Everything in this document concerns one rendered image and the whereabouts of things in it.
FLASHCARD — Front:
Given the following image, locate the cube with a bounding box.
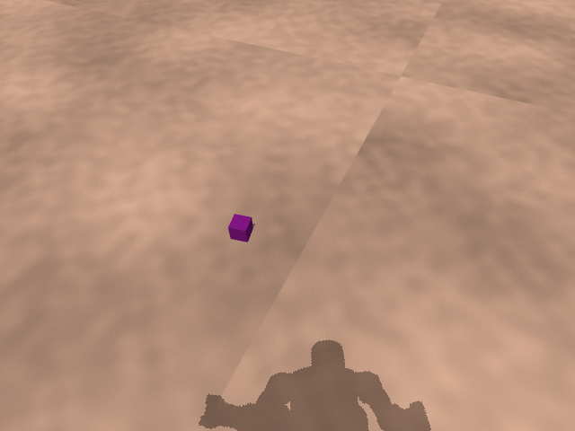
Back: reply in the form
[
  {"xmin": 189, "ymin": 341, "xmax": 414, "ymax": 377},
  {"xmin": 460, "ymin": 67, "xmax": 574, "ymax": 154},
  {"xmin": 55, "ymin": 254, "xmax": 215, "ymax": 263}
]
[{"xmin": 228, "ymin": 214, "xmax": 253, "ymax": 242}]

